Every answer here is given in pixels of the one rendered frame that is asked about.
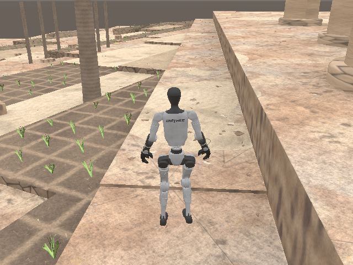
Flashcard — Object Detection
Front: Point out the robot left hand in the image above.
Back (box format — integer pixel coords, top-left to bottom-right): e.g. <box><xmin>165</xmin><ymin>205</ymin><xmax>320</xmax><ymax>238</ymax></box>
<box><xmin>141</xmin><ymin>152</ymin><xmax>153</xmax><ymax>163</ymax></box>

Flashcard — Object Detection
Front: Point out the robot right upper arm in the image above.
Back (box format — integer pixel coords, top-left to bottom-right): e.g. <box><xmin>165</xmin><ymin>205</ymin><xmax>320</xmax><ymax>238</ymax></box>
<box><xmin>186</xmin><ymin>110</ymin><xmax>203</xmax><ymax>140</ymax></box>

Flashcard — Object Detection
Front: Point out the robot right forearm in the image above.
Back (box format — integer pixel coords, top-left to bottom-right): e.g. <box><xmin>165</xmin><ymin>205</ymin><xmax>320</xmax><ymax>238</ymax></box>
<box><xmin>198</xmin><ymin>132</ymin><xmax>208</xmax><ymax>151</ymax></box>

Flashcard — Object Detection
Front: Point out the robot right hand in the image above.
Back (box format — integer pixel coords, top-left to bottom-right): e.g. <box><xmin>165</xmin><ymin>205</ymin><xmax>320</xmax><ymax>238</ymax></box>
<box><xmin>198</xmin><ymin>148</ymin><xmax>211</xmax><ymax>160</ymax></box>

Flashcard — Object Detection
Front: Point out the robot torso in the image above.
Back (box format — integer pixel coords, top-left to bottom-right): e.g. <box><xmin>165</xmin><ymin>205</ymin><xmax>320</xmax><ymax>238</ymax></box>
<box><xmin>163</xmin><ymin>109</ymin><xmax>188</xmax><ymax>166</ymax></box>

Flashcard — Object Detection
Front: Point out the robot left forearm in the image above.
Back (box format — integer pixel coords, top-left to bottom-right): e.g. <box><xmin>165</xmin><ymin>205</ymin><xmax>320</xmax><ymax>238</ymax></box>
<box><xmin>142</xmin><ymin>134</ymin><xmax>153</xmax><ymax>154</ymax></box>

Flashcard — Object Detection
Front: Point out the right robot shin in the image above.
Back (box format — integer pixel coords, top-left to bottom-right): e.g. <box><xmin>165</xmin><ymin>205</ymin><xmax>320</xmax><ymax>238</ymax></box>
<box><xmin>182</xmin><ymin>178</ymin><xmax>191</xmax><ymax>216</ymax></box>

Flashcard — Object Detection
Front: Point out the robot left upper arm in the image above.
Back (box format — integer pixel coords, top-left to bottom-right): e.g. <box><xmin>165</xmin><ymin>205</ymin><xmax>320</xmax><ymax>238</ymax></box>
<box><xmin>148</xmin><ymin>112</ymin><xmax>164</xmax><ymax>142</ymax></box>

